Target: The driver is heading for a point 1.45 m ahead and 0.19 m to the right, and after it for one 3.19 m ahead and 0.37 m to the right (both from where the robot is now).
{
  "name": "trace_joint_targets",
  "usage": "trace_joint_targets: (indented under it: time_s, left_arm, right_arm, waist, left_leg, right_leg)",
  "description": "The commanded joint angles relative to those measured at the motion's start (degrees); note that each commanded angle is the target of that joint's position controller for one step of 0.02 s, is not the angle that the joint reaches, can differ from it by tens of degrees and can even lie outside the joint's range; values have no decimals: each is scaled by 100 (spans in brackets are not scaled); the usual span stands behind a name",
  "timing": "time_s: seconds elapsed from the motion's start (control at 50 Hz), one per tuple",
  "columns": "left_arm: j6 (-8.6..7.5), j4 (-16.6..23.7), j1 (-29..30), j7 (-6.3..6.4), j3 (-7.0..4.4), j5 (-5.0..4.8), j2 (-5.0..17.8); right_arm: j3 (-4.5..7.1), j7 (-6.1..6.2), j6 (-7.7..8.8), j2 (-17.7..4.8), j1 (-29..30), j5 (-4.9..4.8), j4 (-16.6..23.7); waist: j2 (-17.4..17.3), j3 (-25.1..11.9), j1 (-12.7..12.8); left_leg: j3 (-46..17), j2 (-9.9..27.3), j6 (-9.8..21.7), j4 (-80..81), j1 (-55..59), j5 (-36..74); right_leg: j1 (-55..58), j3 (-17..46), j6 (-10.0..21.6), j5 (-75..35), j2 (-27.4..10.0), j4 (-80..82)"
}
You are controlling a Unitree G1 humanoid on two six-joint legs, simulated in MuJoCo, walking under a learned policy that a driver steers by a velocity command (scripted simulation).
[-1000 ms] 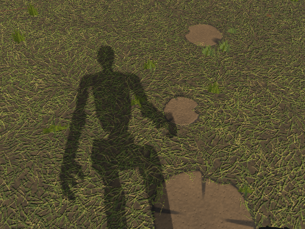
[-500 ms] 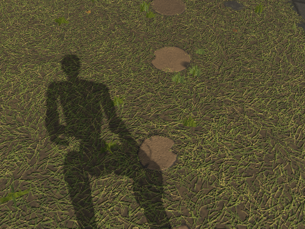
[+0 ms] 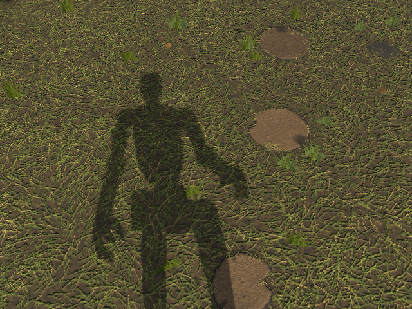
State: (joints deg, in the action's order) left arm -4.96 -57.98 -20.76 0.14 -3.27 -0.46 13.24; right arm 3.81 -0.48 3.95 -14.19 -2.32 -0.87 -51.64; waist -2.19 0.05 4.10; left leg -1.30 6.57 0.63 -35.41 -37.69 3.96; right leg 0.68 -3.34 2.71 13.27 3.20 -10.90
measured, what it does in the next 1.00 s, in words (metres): walks ahead: left foot, then right foot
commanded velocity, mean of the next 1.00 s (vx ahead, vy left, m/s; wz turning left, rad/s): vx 0.50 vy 0.00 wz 0.00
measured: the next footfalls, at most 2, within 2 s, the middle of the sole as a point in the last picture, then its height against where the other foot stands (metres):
left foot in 0.14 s outside the picture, level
right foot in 0.68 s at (261, 288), level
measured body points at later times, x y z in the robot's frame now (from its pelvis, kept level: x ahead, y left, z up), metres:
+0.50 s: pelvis +0.28 +0.06 +0.00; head +0.30 +0.06 +0.45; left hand +0.45 +0.31 -0.11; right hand +0.27 -0.21 -0.14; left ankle +0.22 +0.14 -0.75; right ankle +0.47 -0.13 -0.68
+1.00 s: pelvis +0.57 -0.01 +0.00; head +0.58 -0.02 +0.45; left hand +0.57 +0.25 -0.13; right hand +0.72 -0.28 -0.12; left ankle +0.71 +0.17 -0.68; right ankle +0.53 -0.09 -0.75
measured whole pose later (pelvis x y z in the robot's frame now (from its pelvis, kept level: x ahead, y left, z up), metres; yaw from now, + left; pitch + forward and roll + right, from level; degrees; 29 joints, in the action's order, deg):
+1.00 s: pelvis +0.57 -0.01 +0.00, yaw -1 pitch +1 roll -1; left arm -5.1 -57.3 -19.1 -0.4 -3.3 0.2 13.1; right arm 4.5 0.5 4.0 -15.6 -5.9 -0.5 -52.6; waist -2.1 0.1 3.0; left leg -2.2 8.0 0.8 -48.6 -39.2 -3.8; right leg -5.1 -3.5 4.0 9.7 3.7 -13.4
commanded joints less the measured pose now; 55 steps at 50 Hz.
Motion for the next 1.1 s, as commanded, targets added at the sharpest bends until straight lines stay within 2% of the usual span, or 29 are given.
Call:
trace_joint_targets:
  time_s: [0.02,0.08,0.1,0.12,0.14,0.16,0.18,0.2,0.22,0.24,0.26,0.3,0.34,0.4,0.46,0.58,0.64,0.68,0.7,0.72,0.74,0.76,0.78,0.82,0.86,0.92,0.96,1.02,1.1]
  left_arm:
    - [23,62,-286,45,-200,-39,947]
    - [103,34,-184,76,-259,-61,1063]
    - [128,67,-41,80,-271,-69,1108]
    - [157,99,59,80,-235,-67,1013]
    - [164,214,44,82,-147,3,826]
    - [47,287,-572,28,50,49,146]
    - [-103,228,-374,-13,-1,-40,435]
    - [-198,378,90,-42,-105,-198,816]
    - [-229,462,460,-20,-109,-222,857]
    - [-207,489,645,24,-143,-155,815]
    - [-125,457,576,55,-184,-100,772]
    - [22,410,390,65,-163,-71,511]
    - [81,511,644,83,-177,-35,504]
    - [74,708,1232,63,-185,20,499]
    - [39,855,1794,-4,-134,-6,390]
    - [-24,1192,2671,-184,-45,-75,410]
    - [-76,1175,2303,-245,-121,-82,657]
    - [-82,694,725,-198,-363,-35,1106]
    - [-60,496,-310,-136,-476,28,1576]
    - [-46,393,-438,-190,-481,14,1757]
    - [-60,457,-253,-192,-325,-43,1203]
    - [-83,564,241,-165,-254,-41,970]
    - [-96,664,676,-165,-204,13,864]
    - [-125,679,1020,-187,-115,128,582]
    - [-145,598,916,-181,-116,92,612]
    - [-144,488,643,-74,-173,76,874]
    - [-109,433,490,-17,-167,61,883]
    - [-85,347,250,18,-157,19,895]
    - [-11,129,-193,29,-178,-29,941]
  right_arm:
    - [-3,-102,113,-299,822,-37,530]
    - [45,-177,169,-496,612,-52,560]
    - [116,-174,183,-634,208,-40,461]
    - [248,-149,184,-852,-658,-16,180]
    - [383,-100,182,-1240,-1752,49,-91]
    - [489,-84,142,-1737,-2310,91,-229]
    - [334,-97,132,-1285,-2282,32,-220]
    - [240,-90,154,-1008,-1770,3,-136]
    - [176,-83,164,-811,-1316,34,-3]
    - [127,-104,180,-654,-961,102,36]
    - [65,-118,210,-471,-784,157,47]
    - [63,-124,232,-492,-845,143,-25]
    - [104,-58,250,-689,-1047,129,-115]
    - [114,46,218,-779,-1328,106,-211]
    - [102,88,191,-792,-1566,63,-290]
    - [149,119,59,-884,-2125,0,-579]
    - [208,146,-23,-1008,-1969,-19,-577]
    - [148,150,-72,-858,-1782,-11,-492]
    - [45,153,-65,-642,-1917,125,-349]
    - [-147,78,80,90,-2586,72,-370]
    - [-5,48,214,-576,-2098,-70,-382]
    - [59,31,297,-808,-1541,-176,-207]
    - [61,73,311,-775,-1279,-159,-171]
    - [119,109,202,-646,-1297,-52,-189]
    - [107,118,78,-428,-1405,-40,-211]
    - [122,135,15,-440,-862,37,-14]
    - [117,108,27,-406,-519,60,95]
    - [59,44,62,-298,60,33,246]
    - [-8,-63,94,-290,710,-21,463]
  waist:
    - [556,538,42]
    - [694,385,-204]
    - [765,130,-458]
    - [691,-371,-873]
    - [265,-1184,-1236]
    - [-1161,-1901,-974]
    - [-1148,-2154,-1076]
    - [-872,-1330,-1001]
    - [-422,-831,-865]
    - [-161,-424,-687]
    - [-228,-288,-482]
    - [-301,-199,-330]
    - [-180,-19,-320]
    - [-85,136,-445]
    - [-130,259,-609]
    - [-125,538,-851]
    - [-297,284,-526]
    - [-202,-688,222]
    - [667,-1588,443]
    - [2124,-2196,15]
    - [1411,-1810,208]
    - [1140,-1052,151]
    - [607,-660,-28]
    - [610,-312,-373]
    - [639,-206,-495]
    - [486,75,-434]
    - [490,148,-361]
    - [538,280,-186]
    - [530,485,30]
  left_leg:
    - [90,-112,81,392,-168,-113]
    - [183,-272,300,623,349,-714]
    - [349,-458,400,696,1005,-832]
    - [500,-648,548,773,2172,-762]
    - [-292,51,866,570,3946,-671]
    - [-2994,1415,1771,1116,5950,-1672]
    - [-4080,1586,1838,1813,6052,-2279]
    - [-3271,1413,1558,1855,5402,-2339]
    - [-2484,1181,1369,1955,4564,-1992]
    - [-1958,978,1273,2158,3717,-1571]
    - [-1568,769,1169,2331,3195,-1259]
    - [-1226,677,1227,2614,2739,-988]
    - [-977,661,1301,2813,2672,-720]
    - [-669,593,1227,2909,2902,-392]
    - [-288,410,1070,2946,2960,-349]
    - [-240,763,1020,2598,3935,-223]
    - [-226,893,859,2002,4263,1061]
    - [171,412,583,188,3698,2205]
    - [451,-11,362,-1769,2395,241]
    - [42,-1059,82,-3444,289,-3617]
    - [-587,-725,192,-4058,-351,-3711]
    - [-447,-442,295,-4065,-662,-3172]
    - [-302,-139,299,-3810,-421,-2623]
    - [-312,163,278,-3268,189,-2102]
    - [-263,237,221,-2874,368,-1998]
    - [-204,282,39,-2054,-145,-1296]
    - [-155,241,-28,-1400,-274,-638]
    - [52,45,-34,-406,-19,125]
    - [144,-118,26,282,-66,127]
  right_leg:
    - [37,695,829,-1413,-1710,202]
    - [394,719,688,-2308,-1893,-273]
    - [375,618,605,-3248,-1816,-728]
    - [146,394,464,-3935,-1531,-1698]
    - [-902,146,264,-2989,-1204,-3304]
    - [-3259,50,-170,85,-128,-5513]
    - [-3984,887,-119,1911,-96,-6392]
    - [-4499,941,-5,1643,-440,-6686]
    - [-4422,778,56,1122,-769,-6490]
    - [-4182,695,52,705,-977,-6073]
    - [-3795,746,66,445,-1149,-5754]
    - [-3449,709,18,256,-1223,-5393]
    - [-3709,666,-88,-156,-1253,-4919]
    - [-4106,633,-227,-1084,-1225,-3927]
    - [-3905,451,-244,-1844,-1044,-2941]
    - [-4007,363,-107,-1568,-847,-2001]
    - [-3278,212,127,-943,-624,-1793]
    - [-988,58,434,-1068,-413,-1761]
    - [793,1529,819,-1114,-1627,-1869]
    - [2321,4263,1702,78,-2652,-962]
    - [2054,4245,1452,723,-2436,-662]
    - [1312,3375,1200,461,-2259,-584]
    - [470,2758,1087,-145,-2066,-436]
    - [-607,2006,999,-851,-1757,-117]
    - [-937,1678,1059,-1044,-1673,152]
    - [-947,1365,1113,-1348,-1672,408]
    - [-851,1091,1012,-1505,-1556,451]
    - [-843,693,851,-1514,-1354,495]
    - [-229,629,836,-1471,-1551,336]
